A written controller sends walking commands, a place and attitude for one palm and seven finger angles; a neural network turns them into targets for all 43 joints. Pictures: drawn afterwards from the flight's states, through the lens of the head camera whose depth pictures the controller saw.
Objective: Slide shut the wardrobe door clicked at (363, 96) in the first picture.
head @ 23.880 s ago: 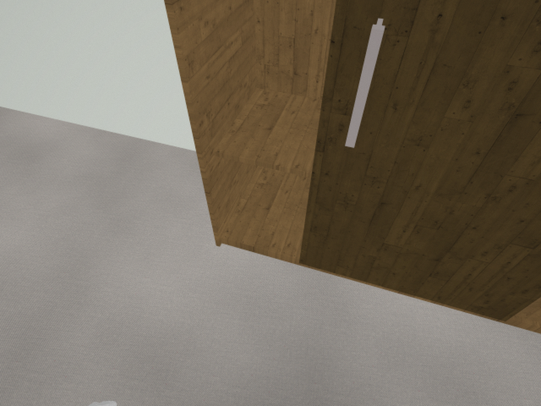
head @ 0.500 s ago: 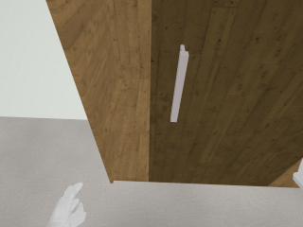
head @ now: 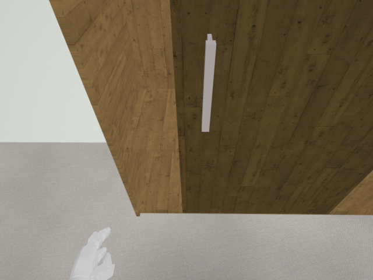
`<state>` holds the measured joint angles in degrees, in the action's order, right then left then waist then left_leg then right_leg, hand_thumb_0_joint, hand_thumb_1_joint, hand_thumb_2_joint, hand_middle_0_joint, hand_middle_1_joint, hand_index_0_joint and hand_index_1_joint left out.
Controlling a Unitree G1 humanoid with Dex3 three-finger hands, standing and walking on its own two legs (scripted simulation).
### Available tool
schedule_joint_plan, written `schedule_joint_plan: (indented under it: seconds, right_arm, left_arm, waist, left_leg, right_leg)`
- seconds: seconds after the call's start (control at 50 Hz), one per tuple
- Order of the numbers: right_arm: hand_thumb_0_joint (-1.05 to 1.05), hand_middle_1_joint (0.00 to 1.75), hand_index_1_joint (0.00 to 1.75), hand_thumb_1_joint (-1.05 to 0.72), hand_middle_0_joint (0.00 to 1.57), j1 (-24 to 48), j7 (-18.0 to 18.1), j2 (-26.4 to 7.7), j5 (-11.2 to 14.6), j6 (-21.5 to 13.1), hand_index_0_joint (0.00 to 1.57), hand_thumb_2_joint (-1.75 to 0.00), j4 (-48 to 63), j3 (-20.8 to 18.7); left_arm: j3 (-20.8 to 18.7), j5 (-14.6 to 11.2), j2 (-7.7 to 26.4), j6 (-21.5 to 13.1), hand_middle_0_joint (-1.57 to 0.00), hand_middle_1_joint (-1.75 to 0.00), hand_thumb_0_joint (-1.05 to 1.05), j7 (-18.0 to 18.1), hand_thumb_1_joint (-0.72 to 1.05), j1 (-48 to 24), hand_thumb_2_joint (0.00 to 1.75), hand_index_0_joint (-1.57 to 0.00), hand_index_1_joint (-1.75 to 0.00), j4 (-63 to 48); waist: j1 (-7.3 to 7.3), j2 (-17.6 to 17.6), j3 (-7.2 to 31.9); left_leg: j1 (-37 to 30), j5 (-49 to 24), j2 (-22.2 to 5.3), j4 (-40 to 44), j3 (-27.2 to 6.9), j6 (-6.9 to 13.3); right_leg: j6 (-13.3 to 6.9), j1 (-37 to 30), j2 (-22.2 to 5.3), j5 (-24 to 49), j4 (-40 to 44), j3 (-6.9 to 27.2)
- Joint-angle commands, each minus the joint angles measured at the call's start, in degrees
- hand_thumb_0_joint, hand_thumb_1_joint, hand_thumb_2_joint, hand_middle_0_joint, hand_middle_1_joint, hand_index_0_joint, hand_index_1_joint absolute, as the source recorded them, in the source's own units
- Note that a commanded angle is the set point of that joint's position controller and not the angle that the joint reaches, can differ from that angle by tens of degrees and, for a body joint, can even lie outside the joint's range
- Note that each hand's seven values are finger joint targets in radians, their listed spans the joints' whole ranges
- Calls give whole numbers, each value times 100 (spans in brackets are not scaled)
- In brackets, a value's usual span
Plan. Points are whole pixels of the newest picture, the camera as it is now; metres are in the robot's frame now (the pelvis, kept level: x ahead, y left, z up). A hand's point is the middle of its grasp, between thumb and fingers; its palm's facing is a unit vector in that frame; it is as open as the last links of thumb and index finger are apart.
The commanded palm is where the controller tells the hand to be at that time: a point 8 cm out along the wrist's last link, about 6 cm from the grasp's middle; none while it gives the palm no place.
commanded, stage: step back with the hand held close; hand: right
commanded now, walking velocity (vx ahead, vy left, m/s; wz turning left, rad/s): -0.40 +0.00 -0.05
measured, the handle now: (207, 88) +0.56 -0.02 +0.13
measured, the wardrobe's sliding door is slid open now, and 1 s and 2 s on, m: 0.24 0.24 0.24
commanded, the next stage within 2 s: stop stepping back and stand still in 0.90 s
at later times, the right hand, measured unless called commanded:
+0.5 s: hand out of the picture +0.14 -0.26 +0.18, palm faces +0.48 +0.79 -0.38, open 7.4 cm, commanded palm +0.08 -0.29 +0.20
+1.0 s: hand out of the picture +0.04 -0.29 +0.18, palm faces +0.35 +0.86 -0.37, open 7.4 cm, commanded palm -0.01 -0.33 +0.20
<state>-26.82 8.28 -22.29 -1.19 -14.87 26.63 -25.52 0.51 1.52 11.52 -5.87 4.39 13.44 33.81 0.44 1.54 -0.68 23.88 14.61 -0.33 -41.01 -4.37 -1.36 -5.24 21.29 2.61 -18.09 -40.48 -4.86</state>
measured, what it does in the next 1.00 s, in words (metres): walks backwards: left foot, then left foot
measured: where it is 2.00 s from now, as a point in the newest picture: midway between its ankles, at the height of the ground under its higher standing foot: outside the picture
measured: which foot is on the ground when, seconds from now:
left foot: down 0.00-0.24, up 0.26-0.44, down 0.46-0.74, up 0.76-0.92, down 0.94-1.00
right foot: down 0.00-0.94, up 0.96-1.00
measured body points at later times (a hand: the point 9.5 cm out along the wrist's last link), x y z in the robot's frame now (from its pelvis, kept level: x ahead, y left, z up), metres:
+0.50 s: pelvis -0.08 +0.00 +0.01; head -0.06 -0.02 +0.46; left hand +0.10 +0.24 -0.06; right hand +0.11 -0.30 +0.20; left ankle -0.14 +0.13 -0.72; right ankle +0.04 -0.07 -0.71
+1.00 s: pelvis -0.17 -0.05 +0.02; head -0.17 -0.09 +0.46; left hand -0.01 +0.20 -0.04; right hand +0.01 -0.34 +0.20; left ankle -0.20 +0.08 -0.72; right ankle -0.04 -0.09 -0.69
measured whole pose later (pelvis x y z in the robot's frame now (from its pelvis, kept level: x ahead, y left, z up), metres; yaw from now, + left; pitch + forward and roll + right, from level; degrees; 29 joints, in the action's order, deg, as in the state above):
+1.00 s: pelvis -0.17 -0.05 +0.02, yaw +5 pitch +0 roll +3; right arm -29.8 8.2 -24.7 2.2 -11.2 32.1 -21.1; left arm 0.1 2.0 12.2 -5.2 3.5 10.9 36.6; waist 3.0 2.4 0.9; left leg 11.9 15.1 3.1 -27.9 -0.1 1.5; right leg 1.5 31.9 3.3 -16.4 -40.8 -0.2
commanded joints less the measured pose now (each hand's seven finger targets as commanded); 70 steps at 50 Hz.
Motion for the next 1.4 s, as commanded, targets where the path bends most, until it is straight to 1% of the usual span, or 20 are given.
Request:
schedule_joint_plan:
  seconds: [0.0, 0.12, 0.24, 0.36, 0.42, 0.5, 0.62, 0.68, 0.76, 0.86, 0.92, 0.96, 1.02, 1.04, 1.06, 1.12, 1.22, 1.26, 1.3, 1.38]
  right_arm:
    - [0, 30, 30, -90, 20, 468, 154, -1009, 105, -350, 20, -90, 1058, -620]
    - [0, 30, 30, -90, 20, -22, 212, -1228, 185, -272, 20, -90, 1150, -641]
    - [0, 30, 30, -90, 20, -17, 238, -1170, 30, -437, 20, -90, 1444, -916]
    - [0, 30, 30, -90, 20, 180, 203, -772, 234, -285, 20, -90, 1174, -208]
    - [0, 30, 30, -90, 20, 742, 214, -956, 240, -269, 20, -90, 1334, -93]
    - [0, 30, 30, -90, 20, 646, 222, -1366, 270, -94, 20, -90, 1373, -301]
    - [0, 30, 30, -90, 20, -344, 183, -1576, 436, 5, 20, -90, 1163, -670]
    - [0, 30, 30, -90, 20, 1, 154, -1510, 426, -53, 20, -90, 916, -564]
    - [0, 30, 30, -90, 20, 194, 33, -1317, 386, -148, 20, -90, 841, -515]
    - [0, 30, 30, -90, 20, -28, 35, -1181, 526, 32, 20, -90, 1750, -118]
    - [0, 30, 30, -90, 20, 674, 245, -1779, 436, -103, 20, -90, 2141, -563]
    - [0, 30, 30, -90, 20, 694, 142, -1280, 272, 68, 20, -90, 1485, -202]
    - [0, 30, 30, -90, 20, 731, 88, -1306, 265, 142, 20, -90, 1201, -306]
    - [0, 30, 30, -90, 20, 631, 109, -1270, 304, 139, 20, -90, 1391, -322]
    - [0, 30, 30, -90, 20, 739, 135, -1347, 291, 89, 20, -90, 1628, -347]
    - [0, 30, 30, -90, 20, 105, 96, -1402, 356, 203, 20, -90, 1869, -587]
    - [0, 30, 30, -90, 20, -337, 131, -1133, 280, 513, 20, -90, 1837, -256]
    - [0, 30, 30, -90, 20, 44, 137, -1496, 324, 575, 20, -90, 1957, -488]
    - [0, 30, 30, -90, 20, 1076, 193, -1477, 368, 465, 20, -90, 2046, -530]
    - [0, 30, 30, -90, 20, 1006, 249, -988, 289, 592, 20, -90, 860, -87]
  left_arm:
    - [-395, 38, 951, -353, -20, -30, 0, 74, 90, -499, 90, -20, -30, -756]
    - [-395, -69, 775, -157, -20, -30, 0, 5, 90, -580, 90, -20, -30, -783]
    - [-452, 14, 1006, -278, -20, -30, 0, 122, 90, -684, 90, -20, -30, -951]
    - [-397, 59, 801, -561, -20, -30, 0, 67, 90, -590, 90, -20, -30, -501]
    - [-363, 49, 849, -543, -20, -30, 0, 26, 90, -806, 90, -20, -30, -357]
    - [-461, -86, 767, -382, -20, -30, 0, 64, 90, -884, 90, -20, -30, -521]
    - [-282, -59, 640, -73, -20, -30, 0, 65, 90, -960, 90, -20, -30, -755]
    - [-273, -93, 819, -35, -20, -30, 0, 120, 90, -998, 90, -20, -30, -776]
    - [-363, 102, 1053, -141, -20, -30, 0, 159, 90, -955, 90, -20, -30, -816]
    - [-340, -12, 847, -328, -20, -30, 0, 1, 90, -910, 90, -20, -30, -830]
    - [-304, 104, 770, -245, -20, -30, 0, -13, 90, -653, 90, -20, -30, -486]
    - [-439, -11, 783, -144, -20, -30, 0, -15, 90, -558, 90, -20, -30, -473]
    - [-270, -66, 851, -61, -20, -30, 0, 88, 90, -732, 90, -20, -30, -490]
    - [-307, -49, 1037, -147, -20, -30, 0, 105, 90, -789, 90, -20, -30, -640]
    - [-286, -46, 848, -267, -20, -30, 0, 109, 90, -756, 90, -20, -30, -701]
    - [-262, 16, 707, -358, -20, -30, 0, 18, 90, -707, 90, -20, -30, -731]
    - [-230, 48, 727, -272, -20, -30, 0, -24, 90, -677, 90, -20, -30, -770]
    - [-337, 41, 741, -181, -20, -30, 0, -8, 90, -669, 90, -20, -30, -715]
    - [-262, 26, 678, -130, -20, -30, 0, 0, 90, -641, 90, -20, -30, -433]
    - [-294, -106, 797, -175, -20, -30, 0, 124, 90, -568, 90, -20, -30, -399]
  waist:
    - [-10, -309, 211]
    - [-54, 134, 806]
    - [8, -1584, 721]
    - [43, -1096, 464]
    - [51, -740, 892]
    - [26, 194, 1878]
    - [-78, 497, 337]
    - [-43, -396, 300]
    - [154, -1494, 509]
    - [233, -1178, 1119]
    - [61, 529, 638]
    - [-47, 1114, 329]
    - [-206, -950, 216]
    - [-29, -2641, 548]
    - [13, -2600, 673]
    - [52, -1091, 861]
    - [91, -1259, 567]
    - [80, 863, 382]
    - [-113, 610, 422]
    - [-168, -48, 304]
  left_leg:
    - [-1116, -1001, -182, 502, -419, 298]
    - [-359, -784, -984, 1512, -1205, 670]
    - [-2147, 7, 422, -1023, 230, 27]
    - [-620, 1329, 243, 503, 235, 199]
    - [-628, -929, -256, 1966, -394, 445]
    - [-438, -2412, -744, 1718, -595, 412]
    - [852, -560, -1191, 2452, -835, 925]
    - [359, -555, -287, 1733, -146, 407]
    - [-2021, 1330, 829, -619, 293, 350]
    - [-1371, 1386, 447, 1529, 509, 579]
    - [1107, 558, -2029, 3541, -1613, 1422]
    - [915, -303, -1796, 2768, -703, 1308]
    - [387, -491, -646, 585, 291, 446]
    - [121, 1225, 132, -506, 480, 169]
    - [-321, 1600, 352, -1243, 98, 191]
    - [-886, 1258, 507, -1171, 263, 210]
    - [-2238, 1325, 483, 1741, 812, 606]
    - [-1, 2534, -1727, 3424, -1979, 1581]
    - [205, 2195, -1862, 3124, -1462, 1536]
    - [403, 2132, -1061, 1772, -27, 846]
  right_leg:
    - [65, 1060, -1101, -29, 1486, 1175]
    - [324, 183, -547, -578, 670, 827]
    - [-312, 2290, -1780, -2509, 3089, 2204]
    - [-46, -252, -1754, 258, 2662, 1678]
    - [335, -1074, -1308, 1665, 1733, 1180]
    - [548, -2017, -666, 1979, 971, 371]
    - [668, -1111, -259, 522, 64, 569]
    - [445, -971, -690, 1568, 1383, 1167]
    - [445, 1303, -1740, -2154, 4293, 2589]
    - [906, -366, -822, -516, 3061, 1032]
    - [945, -1279, -108, -321, -969, 832]
    - [698, -631, -210, -581, -2068, 962]
    - [613, -1075, -613, 673, 1390, 1130]
    - [285, -691, -1583, 561, 2598, 2400]
    - [22, -176, -1825, -1033, 3196, 3043]
    - [682, 97, -1553, -2568, 3808, 2935]
    - [1163, 588, -638, -1861, 2869, 904]
    - [929, 6, -94, -433, -1279, 449]
    - [818, 478, -488, -130, -2187, 786]
    - [487, -1083, -579, -548, 462, 189]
